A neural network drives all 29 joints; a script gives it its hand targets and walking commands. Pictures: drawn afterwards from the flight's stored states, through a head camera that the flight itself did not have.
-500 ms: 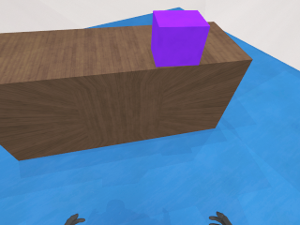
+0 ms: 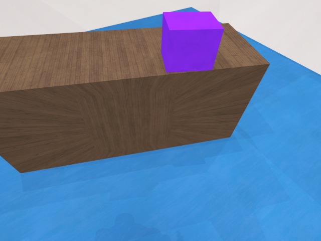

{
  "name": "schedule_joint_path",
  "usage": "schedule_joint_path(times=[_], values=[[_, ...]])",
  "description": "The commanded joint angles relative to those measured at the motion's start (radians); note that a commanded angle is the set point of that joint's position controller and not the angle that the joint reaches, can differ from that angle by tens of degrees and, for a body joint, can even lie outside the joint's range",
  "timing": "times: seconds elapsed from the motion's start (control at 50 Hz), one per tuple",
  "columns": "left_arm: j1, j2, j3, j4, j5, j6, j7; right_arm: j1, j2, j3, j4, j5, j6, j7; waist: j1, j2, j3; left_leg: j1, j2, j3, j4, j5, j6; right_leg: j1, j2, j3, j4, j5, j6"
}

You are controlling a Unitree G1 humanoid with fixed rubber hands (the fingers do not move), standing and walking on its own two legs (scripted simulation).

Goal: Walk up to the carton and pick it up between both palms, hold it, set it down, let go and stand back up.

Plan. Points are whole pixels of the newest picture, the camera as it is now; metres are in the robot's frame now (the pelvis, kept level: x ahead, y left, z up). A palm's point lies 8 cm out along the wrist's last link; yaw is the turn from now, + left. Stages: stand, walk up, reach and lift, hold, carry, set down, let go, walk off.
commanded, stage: stand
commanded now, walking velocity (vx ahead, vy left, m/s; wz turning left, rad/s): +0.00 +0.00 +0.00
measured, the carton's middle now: (188, 42) +0.95 -0.15 +0.01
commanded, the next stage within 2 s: walk up in 1.34 s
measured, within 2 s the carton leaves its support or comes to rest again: neither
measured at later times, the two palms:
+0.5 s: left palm out of the picture +0.00 +0.21 -0.14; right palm out of the picture +0.01 -0.22 -0.14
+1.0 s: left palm out of the picture -0.02 +0.20 -0.14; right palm out of the picture -0.02 -0.21 -0.14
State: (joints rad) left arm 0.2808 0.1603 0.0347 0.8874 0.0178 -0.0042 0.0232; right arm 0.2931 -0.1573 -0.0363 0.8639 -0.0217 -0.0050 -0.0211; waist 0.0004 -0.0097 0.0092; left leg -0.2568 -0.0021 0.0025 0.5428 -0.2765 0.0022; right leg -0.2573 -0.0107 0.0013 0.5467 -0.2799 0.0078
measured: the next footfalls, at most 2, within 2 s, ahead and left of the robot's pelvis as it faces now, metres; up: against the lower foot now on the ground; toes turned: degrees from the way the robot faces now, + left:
right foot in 1.86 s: +0.14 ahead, -0.21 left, +0.00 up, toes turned -3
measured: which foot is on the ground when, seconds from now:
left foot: down 0.00-1.00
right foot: down 0.00-1.00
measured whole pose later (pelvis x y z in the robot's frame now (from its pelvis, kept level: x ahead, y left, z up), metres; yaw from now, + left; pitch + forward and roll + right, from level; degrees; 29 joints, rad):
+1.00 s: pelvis +0.00 +0.00 +0.01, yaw +0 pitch -2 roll +0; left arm 0.30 0.10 0.02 1.14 0.01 0.00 0.04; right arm 0.31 -0.11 -0.02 1.13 -0.01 0.00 -0.04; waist 0.00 0.00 0.05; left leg -0.19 0.00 -0.01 0.45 -0.23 -0.01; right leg -0.18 -0.01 -0.01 0.45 -0.23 0.00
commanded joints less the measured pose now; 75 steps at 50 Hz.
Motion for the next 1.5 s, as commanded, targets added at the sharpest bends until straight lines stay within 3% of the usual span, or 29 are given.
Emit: schedule_joint_path(times=[0.0,0.14,0.64,1.48], values=[[0.037,0.091,0.023,-0.014,0.001,-0.01,0.006,0.026,-0.088,-0.022,-0.017,0.004,-0.013,-0.007,0.005,0.037,0.035,-0.018,0.062,-0.083,-0.128,0.071,0.042,-0.008,-0.051,0.068,-0.119,0.078,-0.041],[0.05,0.077,0.023,0.049,-0.001,-0.013,0.008,0.044,-0.086,-0.024,0.045,0.006,-0.013,-0.011,0.0,0.005,0.019,0.024,0.067,-0.083,-0.141,0.096,0.042,0.017,-0.056,0.07,-0.147,0.105,-0.041],[0.084,0.03,0.007,0.206,-0.003,-0.005,0.019,0.072,-0.036,-0.003,0.215,0.008,-0.005,-0.022,0.0,0.009,0.071,0.045,0.07,-0.074,-0.176,0.109,0.028,0.041,-0.06,0.064,-0.187,0.108,-0.036],[0.122,0.009,-0.013,0.254,-0.005,-0.007,0.02,0.107,-0.013,0.018,0.275,0.009,-0.004,-0.023,0.001,0.01,0.083,0.039,0.073,-0.073,-0.184,0.101,0.022,0.032,-0.062,0.066,-0.199,0.091,-0.036]])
